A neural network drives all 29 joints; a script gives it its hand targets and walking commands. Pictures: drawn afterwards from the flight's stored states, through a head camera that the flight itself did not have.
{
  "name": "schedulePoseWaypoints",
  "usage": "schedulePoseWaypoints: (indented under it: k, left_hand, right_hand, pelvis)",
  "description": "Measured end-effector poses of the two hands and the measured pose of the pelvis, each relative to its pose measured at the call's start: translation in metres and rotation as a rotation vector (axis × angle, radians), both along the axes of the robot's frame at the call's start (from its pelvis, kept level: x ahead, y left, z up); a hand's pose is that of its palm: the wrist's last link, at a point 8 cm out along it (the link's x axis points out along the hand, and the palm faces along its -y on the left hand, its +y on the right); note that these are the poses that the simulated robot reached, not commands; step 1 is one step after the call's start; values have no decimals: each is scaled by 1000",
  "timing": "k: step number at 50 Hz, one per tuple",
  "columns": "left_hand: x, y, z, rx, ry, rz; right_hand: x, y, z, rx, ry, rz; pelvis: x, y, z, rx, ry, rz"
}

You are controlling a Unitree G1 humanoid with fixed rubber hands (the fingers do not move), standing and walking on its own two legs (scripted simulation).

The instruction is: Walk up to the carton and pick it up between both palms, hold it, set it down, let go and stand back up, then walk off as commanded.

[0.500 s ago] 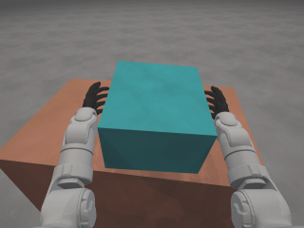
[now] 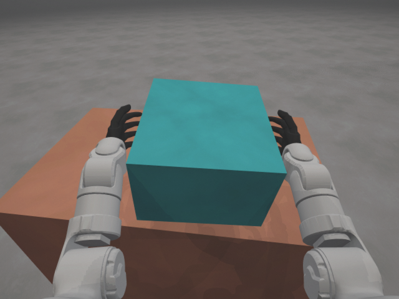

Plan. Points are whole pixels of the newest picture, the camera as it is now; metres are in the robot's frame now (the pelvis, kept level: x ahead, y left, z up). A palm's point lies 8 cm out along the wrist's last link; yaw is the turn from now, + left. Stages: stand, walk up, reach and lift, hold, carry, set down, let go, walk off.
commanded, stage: hold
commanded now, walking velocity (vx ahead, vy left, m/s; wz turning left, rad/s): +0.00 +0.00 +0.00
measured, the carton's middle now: (203, 146) +0.41 +0.00 +0.15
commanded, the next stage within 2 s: none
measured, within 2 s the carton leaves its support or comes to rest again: neither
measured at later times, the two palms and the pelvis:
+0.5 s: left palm (114, 143) +0.35 +0.17 +0.20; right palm (292, 143) +0.35 -0.18 +0.19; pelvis -0.01 +0.00 +0.00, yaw +0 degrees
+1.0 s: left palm (115, 143) +0.36 +0.18 +0.20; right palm (291, 143) +0.36 -0.17 +0.19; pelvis -0.01 +0.00 +0.00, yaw +0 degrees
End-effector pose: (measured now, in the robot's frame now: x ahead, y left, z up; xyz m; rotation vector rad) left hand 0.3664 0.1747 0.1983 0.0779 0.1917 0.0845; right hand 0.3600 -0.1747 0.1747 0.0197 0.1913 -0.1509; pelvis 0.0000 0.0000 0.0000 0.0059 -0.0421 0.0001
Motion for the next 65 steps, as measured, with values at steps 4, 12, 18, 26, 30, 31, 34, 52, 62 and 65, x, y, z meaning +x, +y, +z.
schedulePoseWaypoints:
  k: [4,12,18,26,30,31,34,52,62,65]
  left_hand:
    - [-4,0,3,0,-3,0]
    - [-12,-2,7,-4,-11,-1]
    - [-13,-2,7,-8,-2,0]
    - [-12,1,6,-20,0,9]
    - [-11,1,5,-22,1,10]
    - [-10,1,5,-22,2,10]
    - [-9,1,4,-22,5,10]
    - [-9,1,3,-22,8,10]
    - [-9,1,3,-22,9,10]
    - [-9,1,3,-22,10,10]
  right_hand:
    - [-4,0,3,3,-4,0]
    - [-11,-2,10,3,-13,-2]
    - [-12,-3,11,5,-5,-2]
    - [-8,0,15,3,-5,5]
    - [-6,0,16,3,-3,6]
    - [-6,0,15,3,-3,6]
    - [-5,1,15,3,-1,6]
    - [-4,1,14,3,2,6]
    - [-4,1,14,3,2,6]
    - [-4,1,14,3,2,6]
  pelvis:
    - [-3,0,0,0,-5,0]
    - [-9,-1,-1,2,-13,0]
    - [-11,-2,-1,2,-16,0]
    - [-10,-2,-1,2,-14,0]
    - [-9,-1,0,2,-13,0]
    - [-8,-1,0,2,-12,0]
    - [-8,-1,0,2,-12,0]
    - [-8,-1,0,2,-12,0]
    - [-8,-1,0,2,-12,1]
    - [-8,-1,0,2,-12,1]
